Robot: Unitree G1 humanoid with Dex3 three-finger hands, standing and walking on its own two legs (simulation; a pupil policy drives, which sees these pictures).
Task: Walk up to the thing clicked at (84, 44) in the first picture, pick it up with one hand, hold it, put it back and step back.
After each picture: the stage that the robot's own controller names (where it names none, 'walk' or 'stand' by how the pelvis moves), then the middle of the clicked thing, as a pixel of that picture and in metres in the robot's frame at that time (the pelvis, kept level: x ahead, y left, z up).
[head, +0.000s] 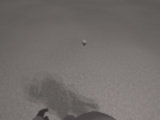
stand; (84, 42) +1.73 +0.18 -0.72
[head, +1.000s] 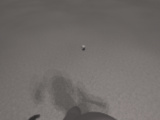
walk; (83, 48) +1.59 +0.27 -0.72
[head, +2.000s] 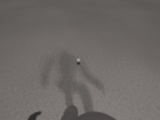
walk; (78, 61) +1.05 +0.25 -0.71
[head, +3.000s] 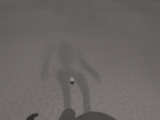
walk; (72, 80) +0.63 +0.21 -0.70
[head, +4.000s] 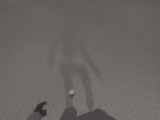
walk; (71, 93) +0.40 +0.19 -0.69
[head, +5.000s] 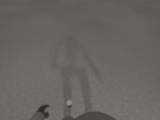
stand; (69, 103) +0.32 +0.20 -0.72
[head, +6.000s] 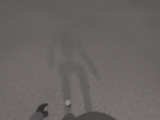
stand; (68, 103) +0.29 +0.21 -0.71
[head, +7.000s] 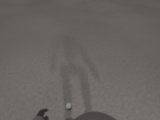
stand; (68, 106) +0.29 +0.21 -0.72
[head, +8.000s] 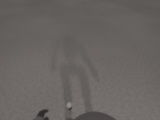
stand; (69, 106) +0.30 +0.21 -0.72
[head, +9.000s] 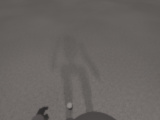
stand; (69, 106) +0.29 +0.21 -0.72
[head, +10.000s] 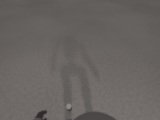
stand; (69, 107) +0.28 +0.21 -0.73
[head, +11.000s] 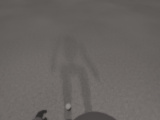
stand; (68, 107) +0.28 +0.22 -0.73
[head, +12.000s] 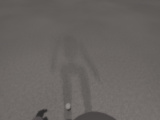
stand; (68, 107) +0.28 +0.22 -0.72
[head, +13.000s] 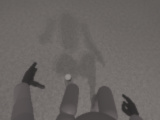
go down; (68, 77) +0.36 +0.19 -0.48
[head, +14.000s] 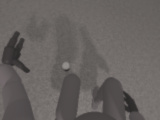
go down; (66, 67) +0.41 +0.18 -0.33
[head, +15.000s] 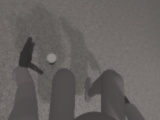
close in; (51, 59) +0.41 +0.20 -0.26
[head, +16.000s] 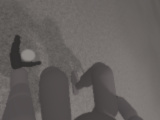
close; (27, 57) +0.40 +0.23 -0.24
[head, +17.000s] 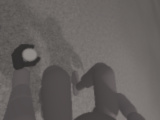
lift; (29, 56) +0.40 +0.23 -0.23
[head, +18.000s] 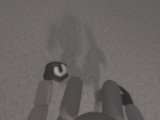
lift; (60, 72) +0.31 +0.20 -0.06
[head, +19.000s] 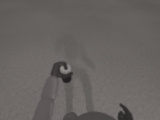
lift; (66, 73) +0.33 +0.16 +0.03
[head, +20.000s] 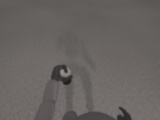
hold; (66, 76) +0.32 +0.17 +0.00
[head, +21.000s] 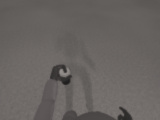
hold; (65, 76) +0.32 +0.17 +0.00
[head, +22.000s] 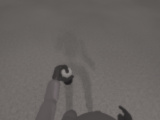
crouch; (67, 76) +0.33 +0.16 +0.00
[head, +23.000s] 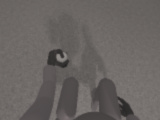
crouch; (62, 60) +0.42 +0.17 -0.10
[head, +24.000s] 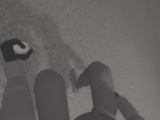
lower; (22, 51) +0.44 +0.23 -0.24
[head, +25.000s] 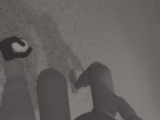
lower; (20, 49) +0.44 +0.25 -0.24
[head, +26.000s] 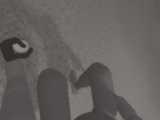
lower; (21, 49) +0.43 +0.25 -0.24
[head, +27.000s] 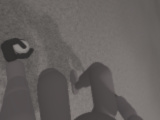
lower; (22, 50) +0.43 +0.25 -0.24
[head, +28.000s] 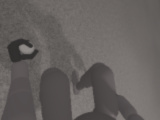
loosen; (26, 50) +0.43 +0.24 -0.24
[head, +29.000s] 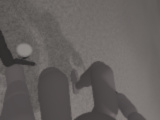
withdraw; (24, 51) +0.42 +0.23 -0.24
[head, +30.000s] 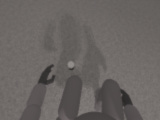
walk; (71, 65) +0.44 +0.17 -0.37
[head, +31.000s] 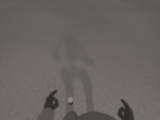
stand; (70, 100) +0.34 +0.18 -0.66
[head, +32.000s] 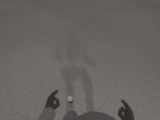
stand; (70, 99) +0.35 +0.19 -0.67
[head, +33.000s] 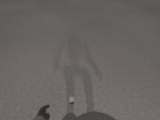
stand; (71, 100) +0.35 +0.18 -0.70
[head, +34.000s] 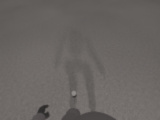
walk; (74, 94) +0.38 +0.19 -0.72
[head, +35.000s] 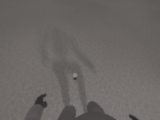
walk; (74, 76) +0.60 +0.14 -0.71
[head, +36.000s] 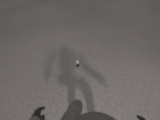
stand; (77, 63) +0.92 +0.27 -0.69
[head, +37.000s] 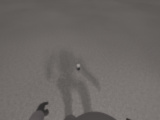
stand; (78, 67) +0.95 +0.20 -0.72
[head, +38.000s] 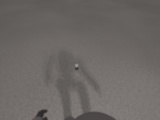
stand; (76, 67) +0.96 +0.23 -0.73
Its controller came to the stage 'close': yes
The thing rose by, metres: 0.72
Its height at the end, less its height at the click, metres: +0.00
